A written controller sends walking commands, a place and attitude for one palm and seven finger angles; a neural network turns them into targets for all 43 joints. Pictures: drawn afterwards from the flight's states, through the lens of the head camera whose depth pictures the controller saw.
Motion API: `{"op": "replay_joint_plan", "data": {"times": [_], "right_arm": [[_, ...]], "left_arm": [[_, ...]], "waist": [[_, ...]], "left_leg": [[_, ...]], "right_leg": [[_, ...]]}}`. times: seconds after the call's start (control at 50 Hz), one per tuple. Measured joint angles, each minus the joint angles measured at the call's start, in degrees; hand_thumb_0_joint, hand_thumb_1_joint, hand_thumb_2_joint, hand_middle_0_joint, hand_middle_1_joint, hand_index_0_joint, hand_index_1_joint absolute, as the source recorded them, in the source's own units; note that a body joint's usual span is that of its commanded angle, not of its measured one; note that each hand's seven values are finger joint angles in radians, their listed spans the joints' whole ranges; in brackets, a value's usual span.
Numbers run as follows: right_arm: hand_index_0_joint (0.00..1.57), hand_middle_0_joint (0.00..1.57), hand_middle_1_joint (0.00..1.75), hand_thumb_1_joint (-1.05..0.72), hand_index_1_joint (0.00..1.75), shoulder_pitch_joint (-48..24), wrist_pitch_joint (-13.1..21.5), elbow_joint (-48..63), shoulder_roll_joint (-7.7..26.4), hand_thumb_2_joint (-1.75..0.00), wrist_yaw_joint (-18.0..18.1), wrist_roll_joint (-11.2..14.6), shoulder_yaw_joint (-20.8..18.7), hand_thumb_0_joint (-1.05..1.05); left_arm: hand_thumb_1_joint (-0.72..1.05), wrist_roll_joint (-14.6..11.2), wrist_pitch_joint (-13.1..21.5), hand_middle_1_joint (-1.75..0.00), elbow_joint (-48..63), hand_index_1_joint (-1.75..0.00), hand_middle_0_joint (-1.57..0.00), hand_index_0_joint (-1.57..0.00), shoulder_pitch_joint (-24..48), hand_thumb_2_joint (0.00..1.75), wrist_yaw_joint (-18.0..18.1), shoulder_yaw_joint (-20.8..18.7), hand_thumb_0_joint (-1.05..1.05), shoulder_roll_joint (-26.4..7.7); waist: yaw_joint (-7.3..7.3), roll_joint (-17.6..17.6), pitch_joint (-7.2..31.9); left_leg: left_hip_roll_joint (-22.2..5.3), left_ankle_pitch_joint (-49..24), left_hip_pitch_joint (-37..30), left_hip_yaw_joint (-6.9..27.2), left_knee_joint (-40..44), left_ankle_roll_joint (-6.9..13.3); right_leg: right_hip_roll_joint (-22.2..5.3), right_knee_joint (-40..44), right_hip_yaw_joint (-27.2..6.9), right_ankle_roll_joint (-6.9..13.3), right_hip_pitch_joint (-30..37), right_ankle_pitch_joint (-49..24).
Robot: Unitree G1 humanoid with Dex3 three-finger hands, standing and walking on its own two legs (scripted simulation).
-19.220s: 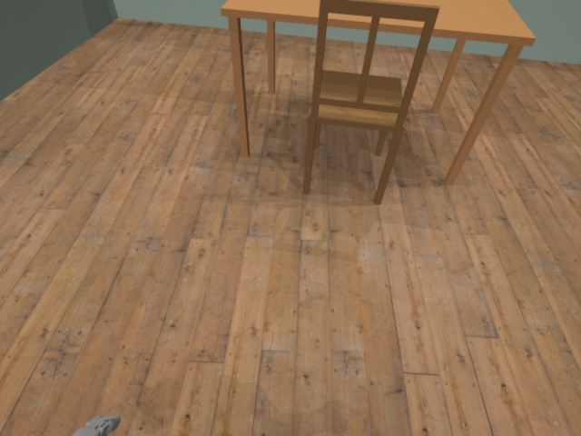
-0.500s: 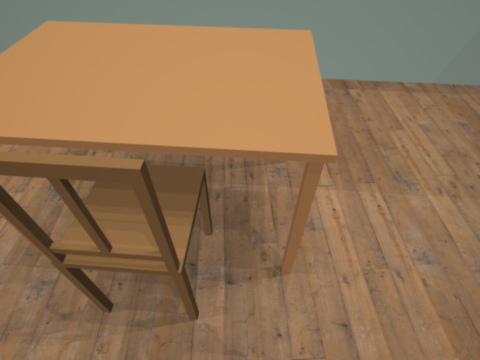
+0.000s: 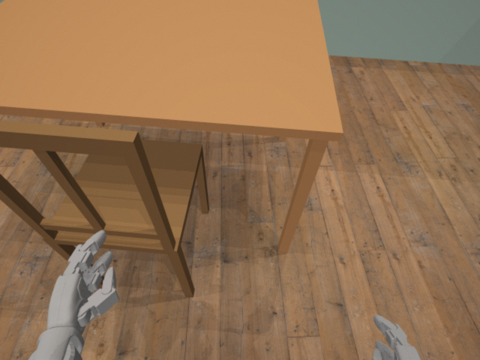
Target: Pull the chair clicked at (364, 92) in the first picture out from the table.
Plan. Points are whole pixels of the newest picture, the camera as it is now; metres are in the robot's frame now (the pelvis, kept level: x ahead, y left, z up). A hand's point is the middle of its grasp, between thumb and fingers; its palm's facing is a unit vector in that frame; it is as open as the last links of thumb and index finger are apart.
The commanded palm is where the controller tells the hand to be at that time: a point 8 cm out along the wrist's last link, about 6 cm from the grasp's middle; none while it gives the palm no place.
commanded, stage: raise the hand toward the chair's back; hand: left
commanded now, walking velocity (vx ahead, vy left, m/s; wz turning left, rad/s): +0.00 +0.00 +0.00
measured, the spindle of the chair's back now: (75, 193) +0.45 +0.39 -0.07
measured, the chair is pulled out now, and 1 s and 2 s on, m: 0.00 0.00 0.00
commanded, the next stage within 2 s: aim the fingers beside a spindle in 1.88 s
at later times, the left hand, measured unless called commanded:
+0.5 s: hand (111, 331) +0.17 +0.21 -0.04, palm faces -0.10 -0.99 -0.05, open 11.8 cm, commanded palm +0.14 +0.28 -0.04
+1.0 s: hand (104, 313) +0.20 +0.23 -0.03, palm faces +0.00 -1.00 -0.06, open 15.9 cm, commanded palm +0.17 +0.28 -0.03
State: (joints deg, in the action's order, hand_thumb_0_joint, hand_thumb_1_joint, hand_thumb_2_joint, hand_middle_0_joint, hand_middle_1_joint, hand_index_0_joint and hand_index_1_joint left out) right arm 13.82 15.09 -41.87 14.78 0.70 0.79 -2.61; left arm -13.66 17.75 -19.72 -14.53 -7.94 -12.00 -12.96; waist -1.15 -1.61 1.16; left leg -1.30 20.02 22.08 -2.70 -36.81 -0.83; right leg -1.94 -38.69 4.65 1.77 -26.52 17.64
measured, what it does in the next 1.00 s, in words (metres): lowers itself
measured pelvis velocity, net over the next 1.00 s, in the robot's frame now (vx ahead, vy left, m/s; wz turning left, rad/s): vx -0.03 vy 0.02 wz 0.02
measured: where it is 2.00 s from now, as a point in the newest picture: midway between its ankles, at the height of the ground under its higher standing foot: outside the picture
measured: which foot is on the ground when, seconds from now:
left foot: down 0.00-1.00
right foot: down 0.00-1.00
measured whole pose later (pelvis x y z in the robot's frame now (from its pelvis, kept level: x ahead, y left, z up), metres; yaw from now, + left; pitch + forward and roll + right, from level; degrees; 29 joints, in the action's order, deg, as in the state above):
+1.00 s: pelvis -0.03 +0.02 -0.09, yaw +1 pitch +15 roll -3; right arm 11.1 16.8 -31.3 13.5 3.0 1.2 0.1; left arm -17.8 19.6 4.4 -20.8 -17.0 -12.7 -17.1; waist 0.1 0.4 6.5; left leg -1.5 33.7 53.3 2.5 -71.8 -0.3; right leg -1.4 -67.6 6.4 1.4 -54.4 28.2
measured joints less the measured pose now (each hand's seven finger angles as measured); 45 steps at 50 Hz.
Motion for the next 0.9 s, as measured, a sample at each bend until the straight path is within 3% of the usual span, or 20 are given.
{"op": "replay_joint_plan", "data": {"times": [0.1,0.16,0.2,0.26,0.34,0.44,0.54,0.64,0.74,0.9], "right_arm": [[0.20,0.20,0.30,-0.91,0.30,-3.4,4.0,6.1,-0.1,-0.90,-3.4,-1.1,-1.2,0.01],[0.20,0.20,0.30,-0.90,0.30,-5.0,4.9,9.3,0.6,-0.90,-3.9,-1.2,-1.7,0.01],[0.20,0.20,0.30,-0.90,0.30,-5.7,5.1,11.0,0.9,-0.90,-3.3,-1.0,-1.4,0.01],[0.20,0.20,0.30,-0.91,0.30,-6.4,5.0,11.8,0.8,-0.90,-1.9,-0.7,-0.3,0.01],[0.20,0.20,0.30,-0.91,0.30,-6.7,4.2,10.9,-0.6,-0.90,-0.4,-0.4,1.9,0.01],[0.20,0.20,0.30,-0.90,0.30,-5.7,2.1,10.0,-3.6,-0.90,0.6,0.4,4.1,0.01],[0.21,0.21,0.30,-0.90,0.30,-3.0,0.6,9.8,-4.8,-0.90,1.6,0.8,4.6,0.01],[0.21,0.21,0.30,-0.90,0.30,-0.1,1.6,9.7,-2.9,-0.90,2.3,0.4,3.8,0.01],[0.20,0.20,0.30,-0.90,0.30,0.1,2.7,9.3,-0.2,-0.90,2.5,0.4,2.9,0.01],[0.20,0.20,0.30,-0.90,0.30,-2.3,2.1,10.3,-0.4,-0.90,2.9,0.6,2.3,0.01]], "left_arm": [[0.72,-3.1,14.8,-0.27,3.5,-0.27,-0.18,-0.18,-4.2,0.82,-12.4,-1.4,0.00,0.8],[0.65,-4.1,19.1,-0.26,5.6,-0.26,-0.17,-0.18,-7.3,0.79,-18.2,-1.0,0.00,-0.1],[0.61,-5.6,18.3,-0.25,8.4,-0.26,-0.17,-0.18,-8.9,0.77,-19.7,-0.9,0.00,-0.3],[0.53,-7.0,14.9,-0.24,14.3,-0.25,-0.16,-0.17,-9.6,0.74,-18.6,-1.4,0.01,-0.2],[0.44,-5.9,9.7,-0.23,22.0,-0.23,-0.15,-0.16,-7.8,0.70,-15.6,-0.9,0.01,-1.0],[0.33,-3.6,2.3,-0.21,27.4,-0.21,-0.14,-0.15,-5.3,0.65,-14.3,0.8,0.01,-2.9],[0.21,-4.2,-3.0,-0.19,25.7,-0.20,-0.13,-0.14,-6.0,0.60,-12.1,0.2,0.01,-3.2],[0.10,-4.6,-0.3,-0.17,23.4,-0.18,-0.12,-0.13,-7.2,0.55,-8.9,-1.0,0.00,-3.0],[-0.02,-4.0,4.0,-0.15,23.3,-0.16,-0.10,-0.11,-7.0,0.50,-9.3,0.4,0.00,-3.2],[-0.21,-3.2,1.5,-0.12,23.6,-0.13,-0.09,-0.10,-6.1,0.42,-9.6,0.7,0.00,-4.4]], "waist": [[0.48,-1.7,4.1],[1.77,-2.1,4.9],[2.87,-2.1,4.8],[4.22,-1.3,3.9],[5.19,0.7,3.3],[4.17,2.6,3.2],[2.26,2.9,4.5],[1.78,2.4,5.5],[1.65,1.8,5.4],[0.88,1.4,4.7]], "left_leg": [[0.2,6.3,15.8,0.2,-17.9,0.0],[0.1,12.4,24.7,0.5,-29.1,0.3],[0.1,14.5,29.5,1.1,-34.9,0.2],[0.1,16.6,34.1,2.6,-41.1,0.4],[0.0,17.0,37.0,4.7,-44.2,0.5],[-0.1,15.0,36.9,5.0,-42.2,1.0],[-0.1,12.9,35.0,3.7,-37.9,1.3],[0.2,12.4,34.3,3.6,-36.6,1.4],[0.4,13.1,34.8,4.3,-37.8,1.3],[-0.1,13.6,33.1,4.8,-36.7,0.9]], "right_leg": [[-0.4,-17.6,-1.6,0.0,-16.3,6.8],[-0.6,-27.6,-1.8,-0.2,-25.0,10.5],[-0.8,-32.8,-1.5,-0.1,-29.4,12.2],[-1.0,-37.3,-0.2,-0.2,-32.9,12.7],[-1.0,-38.8,1.7,-0.1,-34.2,13.9],[-0.7,-35.6,2.1,-0.5,-33.5,11.5],[-0.5,-31.7,0.9,-0.9,-32.0,9.3],[-0.2,-30.7,0.4,-1.1,-31.5,9.1],[-0.2,-31.6,0.9,-0.9,-31.6,9.9],[0.4,-30.5,1.3,-0.5,-29.9,10.3]]}}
